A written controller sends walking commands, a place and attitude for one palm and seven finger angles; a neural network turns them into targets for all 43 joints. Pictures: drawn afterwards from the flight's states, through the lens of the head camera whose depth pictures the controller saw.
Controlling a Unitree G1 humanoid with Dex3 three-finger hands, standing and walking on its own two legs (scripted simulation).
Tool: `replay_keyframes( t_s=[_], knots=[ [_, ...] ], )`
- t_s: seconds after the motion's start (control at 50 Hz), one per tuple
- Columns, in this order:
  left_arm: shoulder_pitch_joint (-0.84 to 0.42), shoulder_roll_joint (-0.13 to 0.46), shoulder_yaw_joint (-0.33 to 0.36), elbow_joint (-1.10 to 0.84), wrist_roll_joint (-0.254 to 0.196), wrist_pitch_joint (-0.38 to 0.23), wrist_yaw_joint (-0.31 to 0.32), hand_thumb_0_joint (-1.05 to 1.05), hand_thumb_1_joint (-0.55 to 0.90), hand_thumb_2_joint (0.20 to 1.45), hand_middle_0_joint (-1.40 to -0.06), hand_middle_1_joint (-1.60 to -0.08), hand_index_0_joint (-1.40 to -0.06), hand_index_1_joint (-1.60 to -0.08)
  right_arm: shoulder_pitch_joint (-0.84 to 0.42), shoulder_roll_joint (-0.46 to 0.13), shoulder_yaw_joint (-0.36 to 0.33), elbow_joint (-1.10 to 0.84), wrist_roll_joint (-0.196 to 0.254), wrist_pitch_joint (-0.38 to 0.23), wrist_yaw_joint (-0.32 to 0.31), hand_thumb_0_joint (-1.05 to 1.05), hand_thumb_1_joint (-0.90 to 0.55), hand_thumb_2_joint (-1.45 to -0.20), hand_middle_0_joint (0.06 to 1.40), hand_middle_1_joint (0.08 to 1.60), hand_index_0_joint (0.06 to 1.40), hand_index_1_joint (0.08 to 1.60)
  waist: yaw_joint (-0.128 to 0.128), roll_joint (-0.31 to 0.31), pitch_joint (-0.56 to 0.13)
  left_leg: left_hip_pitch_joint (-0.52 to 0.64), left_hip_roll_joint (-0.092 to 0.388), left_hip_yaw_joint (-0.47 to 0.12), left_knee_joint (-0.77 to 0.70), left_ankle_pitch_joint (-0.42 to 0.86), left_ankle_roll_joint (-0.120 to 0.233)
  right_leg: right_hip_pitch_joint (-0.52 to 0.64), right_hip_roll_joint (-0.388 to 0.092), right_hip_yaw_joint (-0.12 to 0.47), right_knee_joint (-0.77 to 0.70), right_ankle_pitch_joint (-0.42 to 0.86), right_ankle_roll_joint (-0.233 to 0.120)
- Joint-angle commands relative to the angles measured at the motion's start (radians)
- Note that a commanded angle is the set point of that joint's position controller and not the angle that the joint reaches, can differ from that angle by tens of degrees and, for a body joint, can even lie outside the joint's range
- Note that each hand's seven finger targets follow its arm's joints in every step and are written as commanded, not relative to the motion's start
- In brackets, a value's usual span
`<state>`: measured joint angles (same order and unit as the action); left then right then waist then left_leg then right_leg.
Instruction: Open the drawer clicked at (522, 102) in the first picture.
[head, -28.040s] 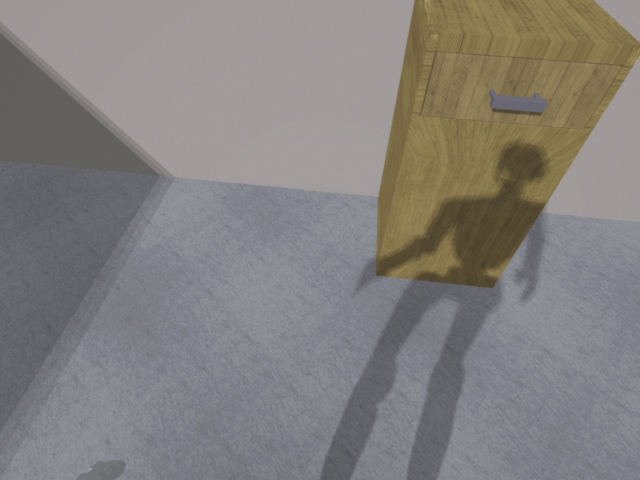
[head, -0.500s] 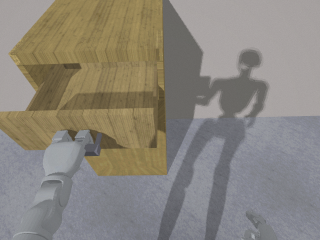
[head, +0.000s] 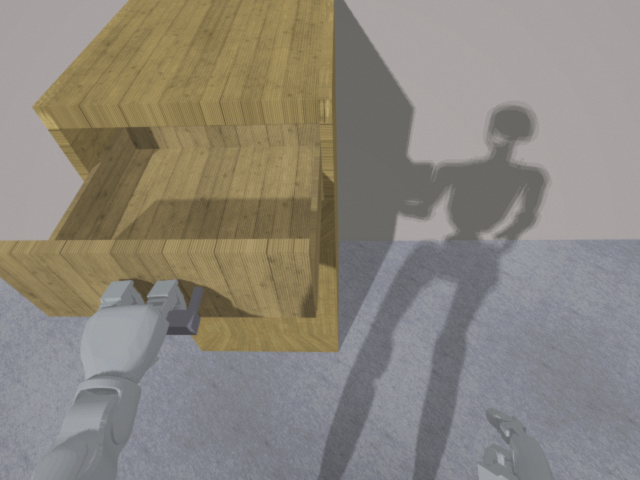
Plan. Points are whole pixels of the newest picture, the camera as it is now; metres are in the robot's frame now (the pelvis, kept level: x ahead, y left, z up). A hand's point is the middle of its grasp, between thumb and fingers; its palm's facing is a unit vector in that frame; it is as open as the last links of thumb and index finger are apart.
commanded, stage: pull the drawer open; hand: left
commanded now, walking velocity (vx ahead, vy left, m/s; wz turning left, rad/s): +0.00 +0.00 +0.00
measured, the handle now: (153, 308) +0.31 +0.25 +0.04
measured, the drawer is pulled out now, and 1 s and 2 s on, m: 0.25 0.28 0.28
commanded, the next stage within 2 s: open the thumb to release the handle in 0.68 s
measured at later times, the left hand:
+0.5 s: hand (138, 383) +0.22 +0.25 +0.01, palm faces +0.02 -0.04 -1.00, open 5.5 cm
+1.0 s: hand (140, 370) +0.23 +0.25 +0.02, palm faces +0.04 -0.01 -1.00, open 6.4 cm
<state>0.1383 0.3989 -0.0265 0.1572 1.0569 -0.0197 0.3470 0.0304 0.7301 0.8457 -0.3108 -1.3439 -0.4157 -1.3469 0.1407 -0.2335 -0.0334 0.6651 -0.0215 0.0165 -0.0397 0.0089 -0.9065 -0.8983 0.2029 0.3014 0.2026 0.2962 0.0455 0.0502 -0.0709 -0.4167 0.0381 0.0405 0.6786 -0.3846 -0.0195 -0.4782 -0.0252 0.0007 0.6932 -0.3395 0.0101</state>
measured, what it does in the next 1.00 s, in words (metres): stands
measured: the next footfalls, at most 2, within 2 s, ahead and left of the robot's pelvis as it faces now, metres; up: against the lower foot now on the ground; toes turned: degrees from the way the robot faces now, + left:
none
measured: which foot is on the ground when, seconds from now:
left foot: down 0.00-1.00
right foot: down 0.00-1.00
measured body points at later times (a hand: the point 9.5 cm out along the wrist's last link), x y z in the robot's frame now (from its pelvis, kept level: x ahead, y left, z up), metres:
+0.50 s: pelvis +0.00 +0.00 +0.00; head +0.03 -0.03 +0.45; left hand +0.21 +0.25 +0.07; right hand +0.20 -0.23 -0.11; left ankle -0.03 +0.13 -0.72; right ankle +0.00 -0.13 -0.72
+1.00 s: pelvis -0.01 -0.01 +0.00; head +0.02 -0.04 +0.44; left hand +0.23 +0.25 +0.07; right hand +0.19 -0.23 -0.12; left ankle -0.03 +0.13 -0.72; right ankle +0.00 -0.13 -0.72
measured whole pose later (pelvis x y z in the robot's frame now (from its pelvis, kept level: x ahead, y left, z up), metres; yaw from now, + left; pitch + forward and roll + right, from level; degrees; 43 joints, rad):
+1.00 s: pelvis -0.01 -0.01 +0.00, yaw +1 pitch +6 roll +1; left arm 0.15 0.42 -0.04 0.15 1.06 -0.06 0.38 0.01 0.56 0.77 -0.37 -1.33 -0.41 -1.32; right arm 0.10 -0.22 -0.02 0.69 -0.02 0.03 -0.07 0.01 -0.91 -0.90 0.20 0.30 0.20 0.30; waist 0.08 0.05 -0.06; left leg -0.44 0.04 0.01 0.71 -0.38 -0.03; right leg -0.50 -0.03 -0.02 0.73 -0.35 0.00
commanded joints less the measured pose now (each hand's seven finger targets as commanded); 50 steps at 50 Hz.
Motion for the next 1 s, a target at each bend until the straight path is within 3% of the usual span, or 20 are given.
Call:
replay_keyframes(
  t_s=[0.0,0.08,0.12,0.18,0.22,0.28,0.36,0.52,0.58,0.7,0.74,0.76,0.78,0.82,0.86,0.9,0.98],
  knots=[
    [-0.026,0.157,0.125,-0.171,-0.027,0.028,0.037,0.000,0.900,0.900,-0.400,-1.350,-0.400,-1.350,-0.100,-0.112,-0.040,-0.147,0.000,-0.047,-0.009,0.000,-0.900,-0.900,0.200,0.300,0.200,0.300,0.035,-0.046,-0.204,0.054,-0.061,0.005,-0.074,0.343,0.023,0.165,0.053,-0.034,-0.067,0.330,-0.040],
    [0.039,0.181,0.159,-0.198,-0.025,0.028,0.042,0.000,0.900,0.900,-0.400,-1.350,-0.400,-1.350,-0.110,-0.109,-0.040,-0.151,-0.001,-0.048,-0.008,0.000,-0.900,-0.900,0.200,0.300,0.200,0.300,0.050,-0.044,-0.212,0.057,-0.063,0.008,-0.069,0.348,0.023,0.176,0.052,-0.027,-0.066,0.344,-0.041],
    [0.045,0.142,0.122,-0.225,-0.027,0.029,0.042,0.000,0.900,0.900,-0.400,-1.350,-0.400,-1.350,-0.114,-0.106,-0.038,-0.155,-0.001,-0.048,-0.004,0.000,-0.900,-0.900,0.200,0.300,0.200,0.300,0.038,-0.041,-0.202,0.059,-0.061,0.007,-0.066,0.349,0.023,0.162,0.050,-0.031,-0.065,0.344,-0.040],
    [0.097,0.166,0.155,-0.245,-0.024,0.028,0.049,0.000,0.900,0.900,-0.400,-1.350,-0.400,-1.350,-0.117,-0.106,-0.039,-0.157,-0.005,-0.049,-0.003,0.000,-0.900,-0.900,0.200,0.300,0.200,0.300,0.050,-0.037,-0.210,0.060,-0.060,0.005,-0.064,0.356,0.021,0.169,0.052,-0.027,-0.059,0.346,-0.041],
    [0.084,0.147,0.135,-0.253,-0.027,0.026,0.049,0.000,0.900,0.900,-0.400,-1.350,-0.400,-1.350,-0.122,-0.106,-0.037,-0.158,-0.004,-0.049,-0.002,0.000,-0.900,-0.900,0.200,0.300,0.200,0.300,0.039,-0.059,-0.185,0.050,-0.060,0.003,-0.062,0.338,0.022,0.154,0.051,-0.030,-0.060,0.336,-0.039],
    [0.115,0.175,0.167,-0.257,-0.027,0.027,0.053,0.000,0.900,0.900,-0.400,-1.350,-0.400,-1.350,-0.128,-0.104,-0.034,-0.157,-0.007,-0.048,-0.007,0.000,-0.900,-0.900,0.200,0.300,0.200,0.300,0.050,-0.050,-0.186,0.047,-0.063,0.004,-0.063,0.320,0.022,0.163,0.048,-0.025,-0.062,0.333,-0.040],
    [0.174,0.164,0.165,-0.286,-0.023,0.024,0.061,0.000,0.900,0.900,-0.400,-1.350,-0.400,-1.350,-0.137,-0.098,-0.033,-0.161,-0.008,-0.046,-0.003,0.000,-0.900,-0.900,0.200,0.300,0.200,0.300,0.057,-0.031,-0.187,0.054,-0.062,0.005,-0.061,0.336,0.019,0.161,0.051,-0.022,-0.056,0.334,-0.042],
    [0.212,0.120,0.126,-0.349,-0.025,0.024,0.072,0.000,0.900,0.900,-0.400,-1.350,-0.400,-1.350,-0.143,-0.095,-0.032,-0.172,-0.011,-0.048,0.006,0.000,-0.900,-0.900,0.200,0.300,0.200,0.300,0.048,-0.034,-0.180,0.055,-0.060,-0.001,-0.051,0.317,0.020,0.135,0.051,-0.029,-0.052,0.310,-0.040],
    [0.192,0.165,0.169,-0.335,-0.024,0.025,0.073,0.000,0.900,0.900,-0.400,-1.350,-0.400,-1.350,-0.146,-0.097,-0.030,-0.167,-0.013,-0.045,-0.001,0.000,-0.900,-0.900,0.200,0.300,0.200,0.300,0.047,-0.050,-0.170,0.043,-0.063,-0.002,-0.050,0.284,0.023,0.135,0.049,-0.023,-0.058,0.298,-0.039],
    [0.229,0.123,0.130,-0.342,-0.019,0.024,0.073,0.000,0.900,0.900,-0.400,-1.350,-0.400,-1.350,-0.145,-0.092,-0.029,-0.169,-0.015,-0.046,0.002,0.000,-0.900,-0.900,0.200,0.300,0.200,0.300,0.051,-0.034,-0.182,0.051,-0.062,-0.003,-0.040,0.323,0.020,0.132,0.052,-0.028,-0.044,0.323,-0.041],
    [0.239,0.146,0.159,-0.352,-0.023,0.027,0.074,0.000,0.900,0.900,-0.400,-1.350,-0.400,-1.350,-0.143,-0.095,-0.031,-0.172,-0.015,-0.044,0.003,0.000,-0.900,-0.900,0.200,0.300,0.200,0.300,0.053,-0.044,-0.187,0.051,-0.060,-0.005,-0.041,0.334,0.019,0.143,0.052,-0.024,-0.048,0.333,-0.042],
    [-0.134,0.301,0.232,-0.271,-0.001,0.015,0.082,0.000,0.900,0.900,-0.400,-1.350,-0.400,-1.350,-0.147,-0.116,-0.017,-0.118,-0.011,-0.027,-0.022,0.000,-0.900,-0.900,0.200,0.300,0.200,0.300,-0.015,-0.072,-0.101,0.004,-0.068,-0.011,-0.028,0.240,0.024,0.070,0.047,-0.019,-0.058,0.262,-0.030],
    [-0.147,0.279,0.232,-0.201,0.011,0.011,0.081,0.000,0.830,0.870,-0.395,-1.342,-0.395,-1.342,-0.142,-0.100,-0.021,-0.126,-0.017,-0.028,-0.033,0.000,-0.900,-0.900,0.200,0.300,0.200,0.300,0.017,-0.053,-0.102,-0.011,-0.072,-0.008,-0.032,0.190,0.028,0.057,0.043,-0.021,-0.059,0.196,-0.033],
    [-0.139,0.243,0.190,-0.168,0.009,0.008,0.078,0.000,0.690,0.810,-0.385,-1.327,-0.385,-1.327,-0.127,-0.093,-0.027,-0.122,-0.008,-0.036,-0.040,0.000,-0.900,-0.900,0.200,0.300,0.200,0.300,0.024,-0.014,-0.156,0.021,-0.074,0.000,-0.037,0.191,0.029,0.069,0.047,-0.022,-0.068,0.187,-0.037],
    [-0.130,0.266,0.212,-0.162,-0.008,0.013,0.075,0.000,0.550,0.750,-0.375,-1.313,-0.375,-1.313,-0.115,-0.096,-0.033,-0.115,-0.005,-0.037,-0.045,0.000,-0.900,-0.900,0.200,0.300,0.200,0.300,0.036,-0.008,-0.225,0.048,-0.075,0.002,-0.039,0.239,0.026,0.119,0.046,-0.020,-0.064,0.242,-0.037],
    [-0.124,0.250,0.197,-0.124,-0.025,0.026,0.061,0.000,0.410,0.690,-0.365,-1.298,-0.365,-1.298,-0.121,-0.095,-0.030,-0.111,0.002,-0.033,-0.048,0.000,-0.900,-0.900,0.200,0.300,0.200,0.300,0.035,-0.063,-0.209,0.028,-0.077,0.003,-0.043,0.251,0.027,0.140,0.045,-0.017,-0.072,0.277,-0.032],
    [-0.097,0.248,0.196,-0.110,-0.036,0.023,0.039,0.000,0.130,0.570,-0.345,-1.268,-0.345,-1.268,-0.131,-0.097,-0.026,-0.120,0.004,-0.031,-0.049,0.000,-0.900,-0.900,0.200,0.300,0.200,0.300,0.051,-0.058,-0.197,0.015,-0.078,0.005,-0.066,0.245,0.026,0.175,0.043,-0.012,-0.085,0.278,-0.032]
  ],
)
